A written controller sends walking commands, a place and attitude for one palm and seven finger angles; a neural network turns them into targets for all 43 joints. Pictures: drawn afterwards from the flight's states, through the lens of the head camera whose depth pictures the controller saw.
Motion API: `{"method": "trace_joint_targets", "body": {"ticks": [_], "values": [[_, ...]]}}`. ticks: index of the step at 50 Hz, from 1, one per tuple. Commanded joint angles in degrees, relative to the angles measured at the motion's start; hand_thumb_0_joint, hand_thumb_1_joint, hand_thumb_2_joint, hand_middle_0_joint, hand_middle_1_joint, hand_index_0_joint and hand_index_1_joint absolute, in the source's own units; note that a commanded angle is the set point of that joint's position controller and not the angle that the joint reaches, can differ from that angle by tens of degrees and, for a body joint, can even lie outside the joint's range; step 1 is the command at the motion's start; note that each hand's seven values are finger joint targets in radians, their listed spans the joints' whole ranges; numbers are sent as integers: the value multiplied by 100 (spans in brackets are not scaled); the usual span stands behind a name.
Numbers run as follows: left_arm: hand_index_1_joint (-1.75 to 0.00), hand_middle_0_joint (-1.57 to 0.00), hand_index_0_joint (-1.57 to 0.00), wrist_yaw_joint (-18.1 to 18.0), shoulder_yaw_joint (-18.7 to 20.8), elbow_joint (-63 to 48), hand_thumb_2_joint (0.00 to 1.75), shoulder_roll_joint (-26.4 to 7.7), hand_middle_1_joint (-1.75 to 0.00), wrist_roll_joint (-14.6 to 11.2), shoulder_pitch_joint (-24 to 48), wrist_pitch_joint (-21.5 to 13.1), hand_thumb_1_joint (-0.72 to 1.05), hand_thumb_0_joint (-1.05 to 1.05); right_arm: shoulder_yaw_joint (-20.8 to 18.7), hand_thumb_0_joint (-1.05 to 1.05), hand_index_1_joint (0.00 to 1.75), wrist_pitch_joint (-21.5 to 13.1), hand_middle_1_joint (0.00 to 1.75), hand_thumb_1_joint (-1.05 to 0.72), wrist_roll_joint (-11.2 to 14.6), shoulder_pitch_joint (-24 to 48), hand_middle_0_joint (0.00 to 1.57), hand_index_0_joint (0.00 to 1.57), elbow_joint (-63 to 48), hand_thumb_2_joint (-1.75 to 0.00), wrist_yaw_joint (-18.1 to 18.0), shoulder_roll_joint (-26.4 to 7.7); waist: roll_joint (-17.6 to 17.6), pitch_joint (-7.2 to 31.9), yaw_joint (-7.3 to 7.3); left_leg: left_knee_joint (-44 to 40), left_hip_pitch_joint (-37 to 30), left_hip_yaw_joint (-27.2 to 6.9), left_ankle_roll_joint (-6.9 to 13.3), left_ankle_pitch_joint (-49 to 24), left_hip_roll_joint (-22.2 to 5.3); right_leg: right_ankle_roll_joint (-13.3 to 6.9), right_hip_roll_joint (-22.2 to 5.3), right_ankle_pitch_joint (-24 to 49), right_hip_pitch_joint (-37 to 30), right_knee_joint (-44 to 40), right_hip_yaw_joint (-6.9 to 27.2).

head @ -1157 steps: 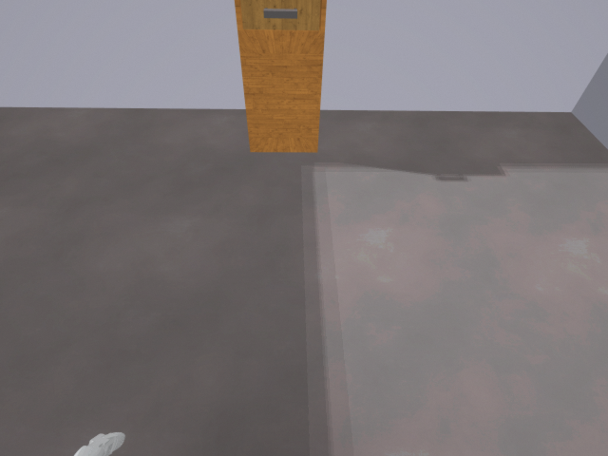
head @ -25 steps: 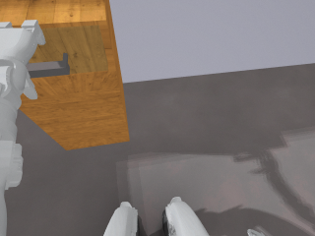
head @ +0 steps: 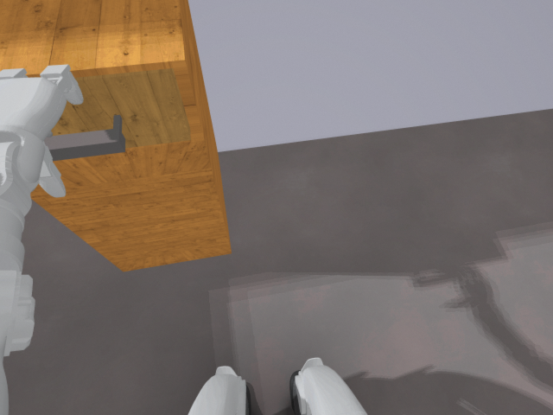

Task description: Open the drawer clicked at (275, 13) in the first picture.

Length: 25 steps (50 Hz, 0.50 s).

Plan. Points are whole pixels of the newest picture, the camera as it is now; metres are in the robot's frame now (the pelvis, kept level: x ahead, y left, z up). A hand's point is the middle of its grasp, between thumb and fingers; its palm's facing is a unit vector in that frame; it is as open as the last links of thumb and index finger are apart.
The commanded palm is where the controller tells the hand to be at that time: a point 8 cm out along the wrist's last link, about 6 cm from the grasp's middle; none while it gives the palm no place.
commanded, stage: lift the fingers back up to retry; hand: left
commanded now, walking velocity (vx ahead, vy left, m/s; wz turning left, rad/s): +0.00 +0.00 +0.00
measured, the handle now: (78, 135) +0.55 +0.28 +0.02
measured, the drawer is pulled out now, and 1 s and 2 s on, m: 0.00 0.00 0.00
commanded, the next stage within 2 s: re-aim the fingers above the handle in 0.20 s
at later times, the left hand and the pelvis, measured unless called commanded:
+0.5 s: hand (49, 132) +0.51 +0.29 +0.07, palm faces -0.01 -0.01 -1.00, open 13.5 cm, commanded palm +0.50 +0.32 +0.11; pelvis +0.03 +0.00 +0.02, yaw +0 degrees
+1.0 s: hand (49, 132) +0.51 +0.29 +0.08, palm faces -0.02 +0.00 -1.00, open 13.5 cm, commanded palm +0.50 +0.31 +0.12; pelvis +0.03 +0.00 +0.02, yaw +0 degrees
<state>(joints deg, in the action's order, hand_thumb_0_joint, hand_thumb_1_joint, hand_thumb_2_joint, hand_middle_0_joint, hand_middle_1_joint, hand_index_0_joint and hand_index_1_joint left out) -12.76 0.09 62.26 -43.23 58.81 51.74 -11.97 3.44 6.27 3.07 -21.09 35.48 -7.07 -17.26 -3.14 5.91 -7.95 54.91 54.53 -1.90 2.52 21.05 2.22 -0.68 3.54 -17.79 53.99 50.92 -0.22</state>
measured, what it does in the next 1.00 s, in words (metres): stands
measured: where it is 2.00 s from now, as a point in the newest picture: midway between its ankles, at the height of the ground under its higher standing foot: outside the picture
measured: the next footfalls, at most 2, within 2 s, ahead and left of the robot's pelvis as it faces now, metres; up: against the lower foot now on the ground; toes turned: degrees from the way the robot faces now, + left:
none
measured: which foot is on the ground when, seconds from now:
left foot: down 0.00-1.00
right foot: down 0.00-1.00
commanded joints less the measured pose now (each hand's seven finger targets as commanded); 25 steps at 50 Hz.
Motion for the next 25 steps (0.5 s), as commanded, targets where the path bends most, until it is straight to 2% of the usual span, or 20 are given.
{"method": "trace_joint_targets", "body": {"ticks": [1, 2, 5, 8, 10, 13, 14, 15, 17, 18, 19, 20, 21, 22, 24, 25], "values": [[-120, -30, -30, -261, 853, -869, 30, -2441, -120, -179, 2513, 391, -50, 0, -412, 0, 30, -73, 30, -90, -42, -627, 20, 20, -287, -90, -57, -922, -237, 2329, 79, -1127, -1015, 32, 118, 439, 49, -4, -101, -568, -1909, -1101, 117], [-120, -30, -30, -292, 824, -768, 30, -2348, -120, -178, 2434, 409, -50, 0, -421, 0, 30, -71, 30, -90, -48, -620, 20, 20, -251, -90, -50, -924, -93, 2254, 34, -1146, -1055, 25, 124, 437, 41, 5, -92, -557, -1879, -1135, 100], [-120, -30, -30, -379, 818, -641, 30, -2239, -120, -156, 2365, 430, -50, 0, -430, 0, 30, -56, 30, -90, -76, -605, 20, 20, -171, -90, -20, -942, -40, 2027, 39, -1198, -1108, 7, 109, 259, 28, -9, -91, -425, -1819, -1169, 62], [-120, -30, -30, -464, 944, -721, 30, -2274, -120, -104, 2371, 459, -50, 0, -476, 0, 30, -5, 30, -90, -126, -590, 20, 20, -133, -90, 27, -936, -86, 2318, 108, -1167, -1318, 32, 111, -169, 43, -36, -71, -100, -2007, -1165, 77], [-120, -30, -30, -504, 882, -668, 30, -2170, -120, -90, 2314, 498, -50, 0, -494, 0, 30, 13, 30, -90, -135, -587, 20, 20, -109, -90, 53, -924, -59, 2195, 83, -1170, -1312, 62, 105, -291, 39, -21, -79, 37, -2040, -1183, 72], [-120, -30, -30, -526, 947, -641, 30, -2222, -120, -85, 2218, 533, -50, 0, -494, 0, 30, 59, 30, -90, -134, -492, 20, 20, -132, -90, 63, -915, 67, 2186, 143, -1184, -1260, 91, 111, -374, 65, -30, -81, 157, -2235, -1228, 113], [-120, -30, -30, -535, 897, -614, 30, -2202, -120, -66, 2207, 546, -50, 0, -499, 0, 30, 68, 30, -90, -127, -470, 20, 20, -131, -90, 57, -912, 12, 2119, 109, -1193, -1240, 118, 104, -337, 65, -11, -95, 152, -2225, -1236, 129], [-120, -30, -30, -535, 926, -576, 30, -2233, -120, -39, 2139, 564, -50, 0, -499, 0, 30, 79, 30, -90, -127, -439, 20, 20, -124, -90, 55, -915, 23, 2093, 140, -1193, -1250, 114, 102, -333, 67, -18, -91, 141, -2200, -1227, 120], [-120, -30, -30, -540, 968, -645, 30, -2277, -120, -18, 2126, 573, -50, 0, -504, 0, 30, 98, 30, -90, -143, -407, 20, 20, -140, -90, 71, -908, -111, 2177, 204, -1208, -1324, 126, 95, -437, 76, -33, -86, 221, -2265, -1215, 118], [-120, -30, -30, -537, 978, -689, 30, -2268, -120, -23, 2173, 565, -50, 0, -514, 0, 30, 114, 30, -90, -151, -398, 20, 20, -137, -90, 63, -894, -9, 2278, 169, -1171, -1348, 145, 108, -534, 73, -25, -85, 355, -2371, -1221, 144], [-120, -30, -30, -546, 1031, -634, 30, -2352, -120, -10, 2060, 580, -50, 0, -510, 0, 30, 131, 30, -90, -144, -387, 20, 20, -139, -90, 62, -905, -8, 2262, 221, -1180, -1283, 141, 100, -543, 84, -20, -93, 377, -2416, -1204, 151], [-120, -30, -30, -538, 934, -582, 30, -2198, -120, -32, 2005, 610, -50, 0, -511, 0, 30, 133, 30, -90, -141, -378, 20, 20, -159, -90, 72, -890, 42, 2167, 187, -1192, -1260, 149, 99, -510, 93, -16, -88, 372, -2403, -1230, 139], [-120, -30, -30, -546, 1028, -701, 30, -2309, -120, -26, 2067, 582, -50, 0, -519, 0, 30, 132, 30, -90, -140, -339, 20, 20, -159, -90, 64, -902, 57, 2212, 205, -1185, -1283, 156, 104, -515, 81, -7, -96, 385, -2420, -1235, 154], [-120, -30, -30, -535, 956, -627, 30, -2218, -120, -22, 2001, 594, -50, 0, -525, 0, 30, 139, 30, -90, -142, -321, 20, 20, -167, -90, 65, -889, -14, 2156, 202, -1203, -1278, 165, 94, -469, 90, -11, -92, 337, -2391, -1241, 154], [-120, -30, -30, -543, 1051, -672, 30, -2328, -120, 18, 1984, 572, -50, 0, -532, 0, 30, 154, 30, -90, -151, -303, 20, 20, -163, -90, 59, -892, -35, 2283, 246, -1193, -1336, 167, 98, -570, 90, -13, -94, 437, -2462, -1213, 164], [-120, -30, -30, -543, 991, -634, 30, -2228, -120, 2, 1953, 590, -50, 0, -530, 0, 30, 158, 30, -90, -153, -308, 20, 20, -174, -90, 69, -882, -9, 2212, 232, -1207, -1318, 166, 93, -530, 93, -13, -88, 402, -2445, -1228, 153]]}}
